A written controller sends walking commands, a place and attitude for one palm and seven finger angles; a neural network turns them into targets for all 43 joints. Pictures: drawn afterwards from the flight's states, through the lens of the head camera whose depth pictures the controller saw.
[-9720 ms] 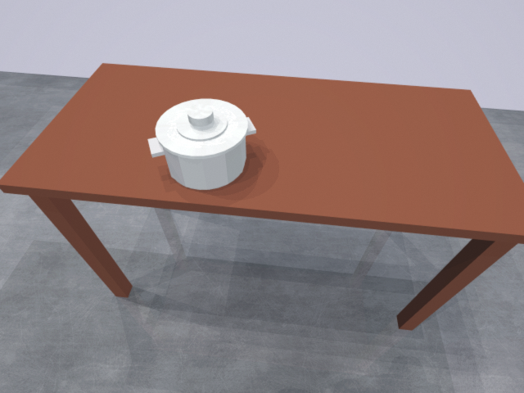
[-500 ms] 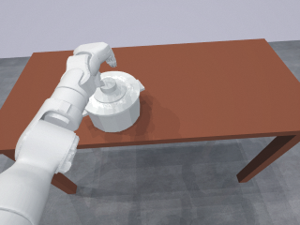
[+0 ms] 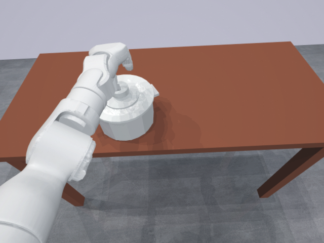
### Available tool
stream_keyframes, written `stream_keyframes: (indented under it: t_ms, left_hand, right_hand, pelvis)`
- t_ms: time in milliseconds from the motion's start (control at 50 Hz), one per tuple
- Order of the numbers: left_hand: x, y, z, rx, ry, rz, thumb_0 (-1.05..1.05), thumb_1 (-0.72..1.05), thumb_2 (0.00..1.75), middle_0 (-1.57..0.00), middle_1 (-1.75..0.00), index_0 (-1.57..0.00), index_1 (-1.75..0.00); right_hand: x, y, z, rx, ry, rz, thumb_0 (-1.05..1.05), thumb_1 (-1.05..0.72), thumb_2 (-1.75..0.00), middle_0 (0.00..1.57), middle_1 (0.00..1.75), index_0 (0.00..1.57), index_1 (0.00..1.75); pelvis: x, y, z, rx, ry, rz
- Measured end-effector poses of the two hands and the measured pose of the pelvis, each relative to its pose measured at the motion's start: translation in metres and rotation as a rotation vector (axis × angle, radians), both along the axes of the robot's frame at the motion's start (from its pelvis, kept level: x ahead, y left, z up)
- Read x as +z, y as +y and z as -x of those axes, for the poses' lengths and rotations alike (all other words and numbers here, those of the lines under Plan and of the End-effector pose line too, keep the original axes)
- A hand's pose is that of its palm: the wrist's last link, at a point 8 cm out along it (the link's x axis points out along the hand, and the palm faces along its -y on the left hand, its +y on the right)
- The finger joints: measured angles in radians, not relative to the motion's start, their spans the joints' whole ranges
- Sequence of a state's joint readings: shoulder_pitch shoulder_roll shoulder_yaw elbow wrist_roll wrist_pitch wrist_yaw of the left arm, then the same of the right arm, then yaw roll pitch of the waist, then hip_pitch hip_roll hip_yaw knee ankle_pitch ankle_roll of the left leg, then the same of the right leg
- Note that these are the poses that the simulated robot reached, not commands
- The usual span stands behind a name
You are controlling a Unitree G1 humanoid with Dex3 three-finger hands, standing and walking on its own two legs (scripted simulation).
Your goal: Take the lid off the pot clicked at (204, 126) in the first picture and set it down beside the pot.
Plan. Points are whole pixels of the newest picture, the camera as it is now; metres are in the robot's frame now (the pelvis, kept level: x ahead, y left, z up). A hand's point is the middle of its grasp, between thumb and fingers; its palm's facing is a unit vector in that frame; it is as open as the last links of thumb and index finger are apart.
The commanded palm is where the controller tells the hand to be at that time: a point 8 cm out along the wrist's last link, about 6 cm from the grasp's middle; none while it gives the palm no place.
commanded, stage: move the open hand above the knob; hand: left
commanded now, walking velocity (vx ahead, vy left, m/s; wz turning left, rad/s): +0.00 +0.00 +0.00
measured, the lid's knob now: (119, 89) +0.53 +0.10 +0.06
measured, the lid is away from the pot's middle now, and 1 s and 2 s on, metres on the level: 0.00 0.00 0.01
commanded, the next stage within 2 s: lower the open fingers around the knob in 0.16 s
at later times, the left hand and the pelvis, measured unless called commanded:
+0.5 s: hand (110, 84) +0.49 +0.11 +0.13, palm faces -0.38 -0.06 -0.92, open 10.1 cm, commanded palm +0.50 +0.10 +0.18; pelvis +0.00 -0.01 +0.00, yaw +0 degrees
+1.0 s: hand (116, 90) +0.49 +0.10 +0.10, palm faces -0.39 -0.04 -0.92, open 10.1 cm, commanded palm +0.51 +0.10 +0.15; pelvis +0.00 +0.00 +0.00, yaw +0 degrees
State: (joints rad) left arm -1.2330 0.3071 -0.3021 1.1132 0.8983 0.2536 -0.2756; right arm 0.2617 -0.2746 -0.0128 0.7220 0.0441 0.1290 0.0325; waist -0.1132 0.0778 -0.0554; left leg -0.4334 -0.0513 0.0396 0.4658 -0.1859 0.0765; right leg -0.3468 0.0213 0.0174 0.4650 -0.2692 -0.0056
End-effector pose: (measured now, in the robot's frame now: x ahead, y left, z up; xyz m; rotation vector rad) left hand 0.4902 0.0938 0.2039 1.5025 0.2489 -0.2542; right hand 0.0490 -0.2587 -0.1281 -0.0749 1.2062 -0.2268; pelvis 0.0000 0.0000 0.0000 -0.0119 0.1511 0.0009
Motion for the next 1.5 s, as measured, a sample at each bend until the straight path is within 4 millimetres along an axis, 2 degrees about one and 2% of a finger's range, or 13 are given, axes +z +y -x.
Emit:
stream_keyframes:
  t_ms: [140,240,480,560,680,880,1020,1120,1340,1380,1500]
  left_hand:
    - [-0.001,0.000,-0.006,-0.014,0.002,0.011,0.00,-0.26,1.36,-0.83,-0.08,-0.83,-0.08]
    - [-0.003,0.006,-0.007,-0.001,0.009,0.009,0.00,-0.26,1.36,-0.83,-0.08,-0.83,-0.08]
    - [-0.019,0.015,0.000,0.014,0.063,0.010,0.00,-0.26,1.36,-0.83,-0.08,-0.83,-0.08]
    - [-0.022,0.013,0.004,-0.022,0.060,0.000,0.00,-0.26,1.36,-0.83,-0.08,-0.83,-0.08]
    - [-0.030,0.010,0.004,-0.033,0.055,0.006,0.00,-0.26,1.36,-0.83,-0.08,-0.83,-0.08]
    - [-0.036,0.006,-0.001,-0.004,0.044,0.005,0.00,-0.26,1.36,-0.82,-0.08,-0.83,-0.08]
    - [-0.049,0.007,-0.004,0.000,0.078,-0.005,0.00,-0.26,1.36,-0.80,-0.07,-0.83,-0.08]
    - [-0.052,0.006,-0.006,-0.021,0.072,0.013,0.00,-0.26,1.36,-0.80,-0.07,-0.82,-0.08]
    - [-0.056,0.005,-0.007,-0.022,0.053,0.006,0.00,-0.26,1.36,-0.82,-0.08,-0.83,-0.08]
    - [-0.056,0.004,-0.006,-0.021,0.051,-0.002,0.00,-0.25,1.32,-0.79,-0.14,-0.80,-0.14]
    - [-0.056,0.002,-0.005,-0.005,0.062,0.020,0.00,-0.14,1.12,-0.62,-0.50,-0.63,-0.50]
  right_hand:
    - [0.001,-0.007,0.019,-0.024,0.043,0.017,0.00,-0.90,-0.90,0.20,0.29,0.20,0.30]
    - [0.002,-0.011,0.023,-0.039,0.060,0.020,0.01,-0.90,-0.90,0.20,0.29,0.20,0.30]
    - [0.006,-0.015,0.000,-0.015,0.009,0.029,0.01,-0.91,-0.90,0.20,0.29,0.20,0.30]
    - [0.007,-0.014,-0.008,0.001,-0.008,0.032,0.00,-0.90,-0.90,0.20,0.29,0.20,0.30]
    - [0.005,-0.011,-0.009,0.007,-0.002,0.030,0.00,-0.90,-0.90,0.20,0.29,0.20,0.30]
    - [0.000,-0.005,0.013,-0.027,0.053,0.011,0.00,-0.90,-0.90,0.20,0.29,0.20,0.30]
    - [-0.001,-0.006,0.034,-0.058,0.095,0.021,0.00,-0.90,-0.90,0.20,0.29,0.20,0.30]
    - [-0.001,-0.008,0.045,-0.073,0.118,0.036,0.00,-0.90,-0.90,0.20,0.29,0.20,0.30]
    - [0.000,-0.010,0.046,-0.083,0.119,0.038,0.00,-0.90,-0.90,0.20,0.29,0.20,0.30]
    - [-0.001,-0.009,0.044,-0.079,0.115,0.032,0.00,-0.90,-0.90,0.20,0.29,0.20,0.30]
    - [-0.003,-0.007,0.034,-0.069,0.092,0.021,0.00,-0.90,-0.90,0.20,0.29,0.20,0.30]
  pelvis:
    - [0.001,-0.003,-0.004,-0.005,0.007,0.000]
    - [0.001,-0.005,-0.006,-0.011,-0.002,0.000]
    - [0.001,-0.007,-0.005,-0.002,-0.009,0.003]
    - [0.001,-0.006,-0.004,0.005,-0.007,0.004]
    - [0.000,-0.004,-0.002,0.006,0.003,0.004]
    - [-0.002,-0.002,-0.002,-0.002,0.019,0.004]
    - [-0.003,-0.001,-0.002,-0.006,0.031,0.007]
    - [-0.003,-0.001,-0.003,-0.010,0.039,0.008]
    - [-0.004,0.000,-0.005,-0.012,0.044,0.011]
    - [-0.004,0.000,-0.005,-0.011,0.045,0.011]
    - [-0.004,-0.001,-0.005,-0.010,0.043,0.009]
